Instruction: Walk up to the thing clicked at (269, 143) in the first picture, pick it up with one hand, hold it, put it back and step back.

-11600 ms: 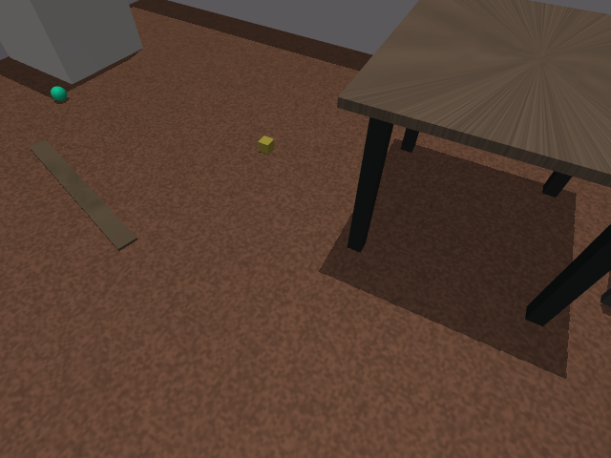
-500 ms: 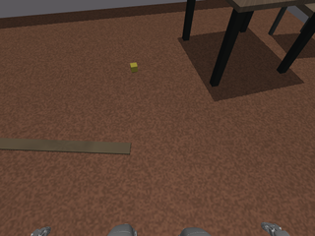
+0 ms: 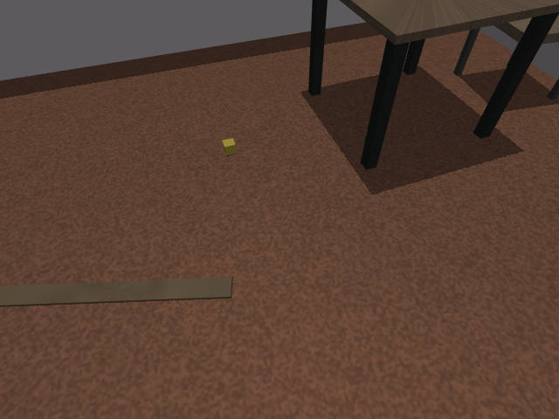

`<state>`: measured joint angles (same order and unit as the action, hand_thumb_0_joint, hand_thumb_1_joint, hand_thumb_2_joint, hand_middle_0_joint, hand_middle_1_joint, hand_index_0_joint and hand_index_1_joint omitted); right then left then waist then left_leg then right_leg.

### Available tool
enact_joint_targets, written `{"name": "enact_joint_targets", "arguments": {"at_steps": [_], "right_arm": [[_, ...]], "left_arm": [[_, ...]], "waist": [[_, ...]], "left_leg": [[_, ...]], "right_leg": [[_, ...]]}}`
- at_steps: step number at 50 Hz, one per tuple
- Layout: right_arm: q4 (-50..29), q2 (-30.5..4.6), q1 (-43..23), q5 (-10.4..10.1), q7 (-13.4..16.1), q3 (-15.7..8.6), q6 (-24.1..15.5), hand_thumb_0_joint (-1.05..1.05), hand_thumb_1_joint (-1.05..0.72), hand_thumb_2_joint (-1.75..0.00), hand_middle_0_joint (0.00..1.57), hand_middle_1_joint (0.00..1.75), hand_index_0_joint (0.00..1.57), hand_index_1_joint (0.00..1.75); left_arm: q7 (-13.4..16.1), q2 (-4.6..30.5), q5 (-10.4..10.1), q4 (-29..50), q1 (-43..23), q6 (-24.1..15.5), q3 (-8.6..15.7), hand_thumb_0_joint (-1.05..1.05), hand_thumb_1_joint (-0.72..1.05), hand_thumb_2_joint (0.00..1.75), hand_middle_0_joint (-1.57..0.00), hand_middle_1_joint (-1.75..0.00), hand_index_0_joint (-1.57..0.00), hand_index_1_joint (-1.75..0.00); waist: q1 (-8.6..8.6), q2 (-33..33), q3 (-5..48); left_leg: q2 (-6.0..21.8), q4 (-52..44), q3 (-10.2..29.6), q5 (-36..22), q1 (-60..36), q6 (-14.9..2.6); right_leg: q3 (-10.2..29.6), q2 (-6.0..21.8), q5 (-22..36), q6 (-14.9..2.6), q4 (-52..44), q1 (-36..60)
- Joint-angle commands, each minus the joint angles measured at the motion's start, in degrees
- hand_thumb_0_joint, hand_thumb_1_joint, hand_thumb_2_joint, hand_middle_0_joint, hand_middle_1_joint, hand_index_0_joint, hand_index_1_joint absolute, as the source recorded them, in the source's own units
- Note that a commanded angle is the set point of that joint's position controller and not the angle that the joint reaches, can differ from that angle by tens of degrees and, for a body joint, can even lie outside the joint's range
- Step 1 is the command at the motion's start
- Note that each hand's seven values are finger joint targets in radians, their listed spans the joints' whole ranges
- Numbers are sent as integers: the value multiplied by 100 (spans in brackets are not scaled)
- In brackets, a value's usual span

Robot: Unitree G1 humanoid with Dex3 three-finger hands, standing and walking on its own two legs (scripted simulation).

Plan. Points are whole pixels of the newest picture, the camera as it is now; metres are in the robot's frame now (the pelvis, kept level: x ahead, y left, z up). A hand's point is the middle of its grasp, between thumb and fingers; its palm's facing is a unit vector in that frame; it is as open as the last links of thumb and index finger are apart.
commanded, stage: walk up
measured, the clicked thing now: (229, 146) +1.52 +0.28 -0.74
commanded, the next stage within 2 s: stand in 0.48 s
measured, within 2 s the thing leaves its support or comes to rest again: neither
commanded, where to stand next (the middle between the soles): +0.07 +0.03 m, yaw +2 degrees
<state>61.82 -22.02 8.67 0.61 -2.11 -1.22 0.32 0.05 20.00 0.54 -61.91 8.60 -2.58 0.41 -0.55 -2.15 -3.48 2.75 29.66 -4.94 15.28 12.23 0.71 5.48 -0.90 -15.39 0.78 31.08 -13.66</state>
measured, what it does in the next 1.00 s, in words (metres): stands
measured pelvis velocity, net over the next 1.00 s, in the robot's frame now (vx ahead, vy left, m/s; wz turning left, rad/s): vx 0.00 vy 0.01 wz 0.01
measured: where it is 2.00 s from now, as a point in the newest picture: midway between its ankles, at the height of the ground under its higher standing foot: outside the picture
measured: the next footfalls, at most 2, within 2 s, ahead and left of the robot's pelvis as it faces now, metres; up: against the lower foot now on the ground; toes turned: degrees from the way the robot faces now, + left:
none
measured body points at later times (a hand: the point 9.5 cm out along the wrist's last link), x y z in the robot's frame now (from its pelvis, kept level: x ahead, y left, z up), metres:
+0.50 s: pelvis +0.01 +0.01 +0.01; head +0.03 +0.00 +0.45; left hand +0.13 +0.31 -0.11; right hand +0.09 -0.30 -0.13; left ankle +0.01 +0.13 -0.73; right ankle +0.02 -0.13 -0.73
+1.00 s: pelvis +0.00 +0.01 +0.01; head +0.02 +0.00 +0.46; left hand +0.08 +0.30 -0.12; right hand +0.09 -0.30 -0.12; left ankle +0.01 +0.13 -0.73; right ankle +0.02 -0.13 -0.73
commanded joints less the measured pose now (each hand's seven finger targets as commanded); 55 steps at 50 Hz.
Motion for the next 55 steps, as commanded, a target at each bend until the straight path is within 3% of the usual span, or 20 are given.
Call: {"name": "enact_joint_targets", "arguments": {"at_steps": [1,4,12,22,23,24,30,36,40,46,50,55], "right_arm": [[-348,-1152,-403,-30,115,-220,-182,0,-90,-90,20,30,20,30],[-301,-1158,-444,-34,132,-251,-152,0,-90,-90,20,30,20,30],[-206,-1145,-660,-39,134,-302,-71,0,-90,-90,20,30,20,30],[-224,-1153,-821,-22,133,-338,-81,0,-90,-90,20,30,20,30],[-247,-1158,-822,-23,131,-340,-83,0,-90,-90,20,30,20,30],[-211,-1021,-922,-15,169,-263,-117,0,-90,-90,20,30,20,30],[-75,-1092,-808,-19,231,-280,-175,0,-90,-90,20,30,20,30],[0,-979,-889,-8,214,-250,-172,0,-90,-90,20,30,20,30],[46,-982,-847,2,193,-253,-168,0,-90,-90,20,30,20,30],[57,-948,-758,2,182,-248,-178,0,-90,-90,20,30,20,30],[55,-956,-719,9,192,-233,-169,0,-90,-90,20,30,20,30],[48,-973,-692,0,175,-235,-157,0,-90,-90,20,30,20,30]], "left_arm": [[155,1377,-48,321,-392,-172,253,0,90,90,-20,-30,-20,-30],[176,1380,-53,261,-445,-147,240,0,90,90,-20,-30,-20,-30],[189,1370,-28,174,-654,-89,204,0,90,90,-20,-30,-20,-30],[181,1316,-3,172,-706,-48,197,0,90,90,-20,-30,-20,-30],[180,1317,-1,180,-672,-48,199,0,90,90,-20,-30,-20,-30],[134,1146,-36,106,-823,6,148,0,90,90,-20,-30,-20,-30],[98,1141,-51,76,-734,72,167,0,90,90,-20,-30,-20,-30],[85,1196,-14,28,-782,90,170,0,90,90,-20,-30,-20,-30],[76,1200,3,1,-716,71,172,0,90,90,-20,-30,-20,-30],[73,1199,0,3,-637,26,168,0,90,90,-20,-30,-20,-30],[70,1184,-3,13,-631,45,166,0,90,90,-20,-30,-20,-30],[70,1178,18,-8,-508,41,154,0,90,90,-20,-30,-20,-30]], "waist": [[2,304,690],[-32,272,766],[-60,260,563],[-42,192,593],[-35,186,632],[-59,382,602],[-40,192,953],[-56,268,566],[-57,258,482],[-84,285,617],[-77,225,472],[-54,380,425]], "left_leg": [[505,-538,592,-872,-476,-375],[522,-504,509,-1065,-648,-375],[492,-649,438,-621,-740,-343],[618,-917,364,-605,-828,-365],[632,-897,358,-650,-898,-375],[658,-1154,611,-1024,-755,-283],[654,-1159,495,-1932,-1247,-203],[573,-1467,568,-700,-937,-151],[554,-1550,603,-335,-912,-156],[562,-1405,601,-749,-1071,-160],[530,-1462,613,-391,-900,-151],[529,-1432,676,-364,-815,-179]], "right_leg": [[610,543,1689,-320,-524,183],[590,590,1941,-334,-505,214],[686,582,1639,-337,-745,8],[453,455,1771,-247,-670,145],[458,464,1798,-246,-677,163],[376,533,1952,-187,-879,259],[343,614,2387,-181,-970,598],[364,606,1383,-152,-1365,422],[395,619,1054,-143,-1525,309],[385,689,1398,-156,-1546,362],[417,683,1019,-146,-1635,284],[375,674,792,-146,-1654,280]]}}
